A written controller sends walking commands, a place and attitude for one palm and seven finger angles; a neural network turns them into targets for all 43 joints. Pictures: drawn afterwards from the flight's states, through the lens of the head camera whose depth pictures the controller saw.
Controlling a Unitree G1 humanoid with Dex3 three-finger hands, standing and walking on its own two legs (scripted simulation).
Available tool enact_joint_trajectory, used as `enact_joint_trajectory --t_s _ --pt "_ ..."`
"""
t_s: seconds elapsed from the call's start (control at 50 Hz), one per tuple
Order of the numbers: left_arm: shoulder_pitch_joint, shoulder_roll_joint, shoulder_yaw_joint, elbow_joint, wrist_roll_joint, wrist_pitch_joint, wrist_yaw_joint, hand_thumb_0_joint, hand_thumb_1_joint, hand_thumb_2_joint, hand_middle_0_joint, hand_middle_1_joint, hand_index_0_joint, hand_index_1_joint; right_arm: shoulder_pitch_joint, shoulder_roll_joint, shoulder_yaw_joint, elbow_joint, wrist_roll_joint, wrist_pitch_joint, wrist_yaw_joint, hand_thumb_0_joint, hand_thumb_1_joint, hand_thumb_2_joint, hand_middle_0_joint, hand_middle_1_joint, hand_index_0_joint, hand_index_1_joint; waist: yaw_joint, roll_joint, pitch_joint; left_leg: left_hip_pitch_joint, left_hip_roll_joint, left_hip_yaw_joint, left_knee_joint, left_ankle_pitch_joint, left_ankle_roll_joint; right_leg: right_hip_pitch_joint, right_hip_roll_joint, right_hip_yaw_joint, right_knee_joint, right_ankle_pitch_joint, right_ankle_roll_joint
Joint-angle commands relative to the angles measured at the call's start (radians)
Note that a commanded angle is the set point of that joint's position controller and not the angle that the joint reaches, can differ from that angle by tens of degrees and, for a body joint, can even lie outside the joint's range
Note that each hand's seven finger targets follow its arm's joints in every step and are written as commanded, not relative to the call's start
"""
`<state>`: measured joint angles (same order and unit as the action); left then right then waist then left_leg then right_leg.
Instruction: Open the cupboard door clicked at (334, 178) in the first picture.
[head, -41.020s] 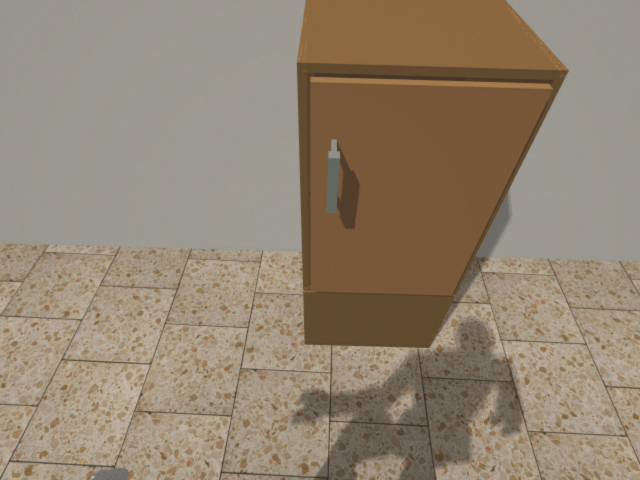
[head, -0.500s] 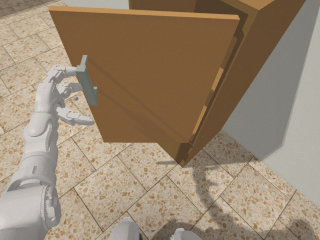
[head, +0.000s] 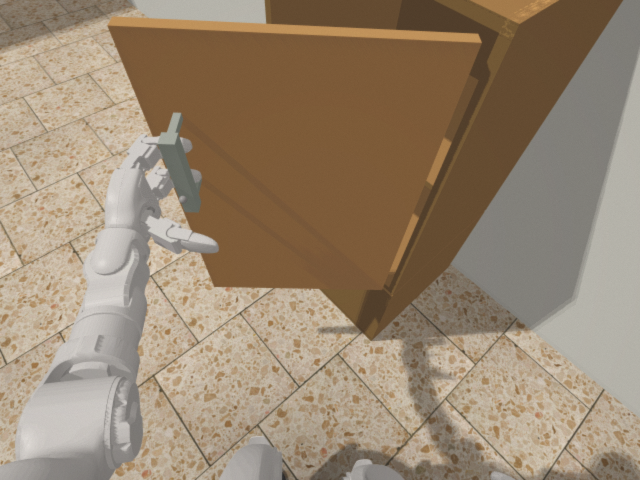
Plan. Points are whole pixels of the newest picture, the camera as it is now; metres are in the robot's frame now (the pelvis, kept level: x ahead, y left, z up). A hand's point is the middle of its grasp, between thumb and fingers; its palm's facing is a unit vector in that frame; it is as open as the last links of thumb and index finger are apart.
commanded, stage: slide the fingers in behind the handle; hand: left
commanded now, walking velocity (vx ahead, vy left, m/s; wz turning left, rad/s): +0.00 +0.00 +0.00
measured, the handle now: (184, 165) +0.50 +0.18 +0.08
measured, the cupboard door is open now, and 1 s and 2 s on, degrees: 48 50 55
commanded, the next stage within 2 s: close the thumb around the handle in 0.82 s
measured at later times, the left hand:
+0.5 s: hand (200, 201) +0.44 +0.15 +0.07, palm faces +0.04 -1.00 -0.01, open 14.2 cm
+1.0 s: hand (199, 207) +0.43 +0.15 +0.07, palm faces +0.02 -1.00 -0.01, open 14.1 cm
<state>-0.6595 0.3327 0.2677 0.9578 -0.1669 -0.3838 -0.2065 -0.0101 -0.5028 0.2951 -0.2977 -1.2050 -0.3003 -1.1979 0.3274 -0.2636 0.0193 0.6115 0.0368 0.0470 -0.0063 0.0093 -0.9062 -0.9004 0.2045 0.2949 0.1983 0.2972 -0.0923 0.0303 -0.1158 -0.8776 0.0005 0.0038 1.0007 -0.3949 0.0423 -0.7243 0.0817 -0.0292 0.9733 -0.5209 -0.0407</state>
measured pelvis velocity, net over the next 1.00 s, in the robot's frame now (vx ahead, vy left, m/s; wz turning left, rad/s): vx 0.00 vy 0.00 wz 0.01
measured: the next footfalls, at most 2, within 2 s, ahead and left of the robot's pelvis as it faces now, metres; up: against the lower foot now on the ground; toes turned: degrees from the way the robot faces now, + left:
none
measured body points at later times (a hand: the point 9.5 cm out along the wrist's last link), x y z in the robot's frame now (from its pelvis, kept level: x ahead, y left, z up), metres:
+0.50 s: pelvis +0.00 +0.00 +0.00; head +0.08 +0.00 +0.44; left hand +0.44 +0.20 +0.08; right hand +0.05 -0.26 -0.12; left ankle +0.05 +0.09 -0.67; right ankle -0.03 -0.10 -0.67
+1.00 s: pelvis +0.00 +0.00 +0.00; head +0.08 +0.00 +0.45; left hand +0.43 +0.20 +0.08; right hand +0.08 -0.26 -0.12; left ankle +0.05 +0.09 -0.67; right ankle -0.03 -0.10 -0.67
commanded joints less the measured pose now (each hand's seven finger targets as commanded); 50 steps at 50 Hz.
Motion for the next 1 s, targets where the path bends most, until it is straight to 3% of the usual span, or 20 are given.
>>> enact_joint_trajectory --t_s 0.0,0.12,0.16,0.2,0.26,0.28,0.34,0.44,0.48,0.5,0.52,0.64,0.74,0.8,0.82,0.86,0.9,0.94,0.98 --pt "-0.410 0.196 0.022 -0.215 -0.003 -0.076 0.023 0.000 -0.500 0.300 -0.300 -1.200 -0.300 -1.200 0.095 -0.155 -0.062 -0.081 -0.001 -0.024 -0.003 0.000 -0.900 -0.900 0.200 0.300 0.200 0.300 -0.016 0.038 -0.387 0.458 0.010 -0.062 -0.087 0.281 0.000 -0.037 -0.018 0.026 -0.148 0.359 0.017" --pt "-0.421 0.167 0.000 -0.184 0.005 -0.075 0.048 0.000 -0.500 0.300 -0.300 -1.200 -0.300 -1.200 0.096 -0.153 -0.062 -0.078 -0.002 -0.021 -0.001 0.000 -0.900 -0.900 0.200 0.300 0.200 0.300 -0.023 0.016 -0.355 0.434 0.009 -0.061 -0.091 0.240 -0.001 -0.049 -0.017 0.027 -0.154 0.330 0.018" --pt "-0.462 0.146 -0.009 -0.221 0.006 -0.089 0.058 0.000 -0.500 0.300 -0.300 -1.200 -0.300 -1.200 0.101 -0.150 -0.066 -0.078 -0.004 -0.027 0.000 0.000 -0.900 -0.900 0.200 0.300 0.200 0.300 -0.026 0.039 -0.391 0.457 0.007 -0.061 -0.082 0.265 0.001 -0.053 -0.017 0.026 -0.144 0.344 0.018" --pt "-0.436 0.165 0.007 -0.212 0.012 -0.091 0.069 0.000 -0.500 0.300 -0.300 -1.200 -0.300 -1.200 0.105 -0.152 -0.066 -0.074 -0.006 -0.024 0.002 0.000 -0.900 -0.900 0.200 0.300 0.200 0.300 -0.019 0.038 -0.395 0.460 0.010 -0.060 -0.086 0.270 -0.003 -0.048 -0.017 0.027 -0.146 0.348 0.018" --pt "-0.429 0.104 -0.042 -0.257 0.015 -0.103 0.074 0.000 -0.500 0.300 -0.300 -1.200 -0.300 -1.200 0.106 -0.146 -0.071 -0.076 -0.006 -0.029 0.009 0.000 -0.900 -0.900 0.200 0.300 0.200 0.300 -0.027 0.034 -0.425 0.492 0.010 -0.060 -0.079 0.306 0.000 -0.041 -0.014 0.025 -0.142 0.383 0.017" --pt "-0.397 0.095 -0.053 -0.253 0.018 -0.101 0.075 0.000 -0.500 0.300 -0.300 -1.200 -0.300 -1.200 0.102 -0.146 -0.070 -0.074 -0.008 -0.029 0.011 0.000 -0.900 -0.900 0.200 0.300 0.200 0.300 -0.017 0.049 -0.427 0.498 0.009 -0.061 -0.079 0.313 -0.003 -0.043 -0.013 0.022 -0.139 0.386 0.014" --pt "-0.447 0.041 -0.103 -0.269 0.016 -0.099 0.079 0.000 -0.500 0.300 -0.300 -1.200 -0.300 -1.200 0.099 -0.141 -0.072 -0.066 -0.004 -0.032 0.015 0.000 -0.900 -0.900 0.200 0.300 0.200 0.300 -0.042 0.033 -0.388 0.487 0.010 -0.062 -0.084 0.274 -0.002 -0.067 -0.015 0.021 -0.152 0.360 0.019" --pt "-0.442 0.031 -0.113 -0.272 0.020 -0.103 0.091 0.000 -0.500 0.300 -0.300 -1.200 -0.300 -1.200 0.101 -0.145 -0.076 -0.055 -0.005 -0.039 0.015 0.000 -0.900 -0.900 0.200 0.300 0.200 0.300 -0.042 0.034 -0.386 0.500 0.008 -0.064 -0.089 0.270 -0.001 -0.071 -0.015 0.021 -0.159 0.355 0.017" --pt "-0.425 0.019 -0.127 -0.287 0.021 -0.106 0.092 0.000 -0.500 0.300 -0.300 -1.200 -0.300 -1.200 0.095 -0.143 -0.077 -0.056 -0.007 -0.043 0.016 0.000 -0.900 -0.900 0.200 0.300 0.200 0.300 -0.035 0.061 -0.402 0.521 0.006 -0.063 -0.083 0.283 -0.002 -0.071 -0.014 0.021 -0.155 0.363 0.014" --pt "-0.437 0.038 -0.111 -0.296 0.022 -0.109 0.094 0.000 -0.500 0.300 -0.300 -1.200 -0.300 -1.200 0.099 -0.146 -0.077 -0.052 -0.006 -0.042 0.016 0.000 -0.900 -0.900 0.200 0.300 0.200 0.300 -0.035 0.048 -0.410 0.528 0.009 -0.071 -0.088 0.294 -0.004 -0.068 -0.014 0.017 -0.152 0.365 0.013" --pt "-0.417 0.012 -0.133 -0.284 0.019 -0.106 0.093 0.000 -0.500 0.300 -0.300 -1.200 -0.300 -1.200 0.092 -0.142 -0.076 -0.056 -0.006 -0.043 0.017 0.000 -0.900 -0.900 0.200 0.300 0.200 0.300 -0.036 0.047 -0.390 0.520 0.007 -0.066 -0.089 0.282 -0.003 -0.069 -0.014 0.019 -0.158 0.360 0.014" --pt "-0.465 0.021 -0.129 -0.279 0.018 -0.114 0.093 0.000 -0.500 0.300 -0.300 -1.200 -0.300 -1.200 0.087 -0.144 -0.075 -0.048 -0.005 -0.047 0.013 0.000 -0.900 -0.900 0.200 0.300 0.200 0.300 -0.045 0.022 -0.378 0.505 0.006 -0.069 -0.089 0.264 0.000 -0.073 -0.018 0.023 -0.161 0.354 0.017" --pt "-0.451 0.006 -0.136 -0.292 0.011 -0.117 0.085 0.000 -0.500 0.300 -0.300 -1.200 -0.300 -1.200 0.079 -0.141 -0.075 -0.052 -0.004 -0.050 0.014 0.000 -0.900 -0.900 0.200 0.300 0.200 0.300 -0.038 0.043 -0.404 0.532 0.006 -0.069 -0.085 0.297 -0.003 -0.070 -0.017 0.020 -0.153 0.376 0.015" --pt "-0.426 0.034 -0.114 -0.309 0.013 -0.119 0.090 0.000 -0.500 0.300 -0.300 -1.200 -0.300 -1.200 0.081 -0.146 -0.076 -0.057 -0.005 -0.048 0.016 0.000 -0.900 -0.900 0.200 0.300 0.200 0.300 -0.027 0.043 -0.423 0.538 0.007 -0.073 -0.083 0.325 -0.005 -0.056 -0.016 0.018 -0.144 0.396 0.012" --pt "-0.404 -0.001 -0.140 -0.299 0.009 -0.113 0.088 0.000 -0.500 0.300 -0.300 -1.200 -0.300 -1.200 0.070 -0.140 -0.074 -0.062 -0.004 -0.049 0.018 0.000 -0.900 -0.900 0.200 0.300 0.200 0.300 -0.029 0.047 -0.404 0.533 0.004 -0.067 -0.085 0.310 -0.003 -0.059 -0.015 0.018 -0.152 0.389 0.014" --pt "-0.421 0.037 -0.108 -0.304 0.007 -0.116 0.091 0.000 -0.500 0.300 -0.300 -1.200 -0.300 -1.200 0.080 -0.146 -0.076 -0.059 -0.004 -0.049 0.015 0.000 -0.900 -0.900 0.200 0.300 0.200 0.300 -0.032 0.005 -0.400 0.514 0.004 -0.067 -0.082 0.310 0.001 -0.044 -0.015 0.022 -0.152 0.400 0.016" --pt "-0.396 0.039 -0.103 -0.310 0.007 -0.113 0.090 0.000 -0.500 0.300 -0.300 -1.200 -0.300 -1.200 0.071 -0.145 -0.074 -0.066 -0.002 -0.047 0.015 0.000 -0.900 -0.900 0.200 0.300 0.200 0.300 -0.024 0.029 -0.403 0.515 0.003 -0.062 -0.088 0.308 -0.001 -0.039 -0.016 0.022 -0.154 0.401 0.016" --pt "-0.423 0.045 -0.100 -0.289 0.005 -0.109 0.086 0.000 -0.388 0.348 -0.308 -1.212 -0.308 -1.212 0.072 -0.143 -0.071 -0.060 -0.001 -0.045 0.012 0.000 -0.900 -0.900 0.200 0.300 0.200 0.300 -0.035 -0.004 -0.374 0.485 0.002 -0.061 -0.090 0.273 0.001 -0.038 -0.017 0.025 -0.162 0.380 0.020" --pt "-0.411 0.057 -0.095 -0.293 0.009 -0.113 0.085 0.000 -0.276 0.396 -0.316 -1.224 -0.316 -1.224 0.071 -0.144 -0.071 -0.059 -0.005 -0.047 0.010 0.000 -0.900 -0.900 0.200 0.300 0.200 0.300 -0.026 0.022 -0.384 0.501 0.003 -0.065 -0.090 0.279 -0.002 -0.040 -0.016 0.021 -0.155 0.372 0.015"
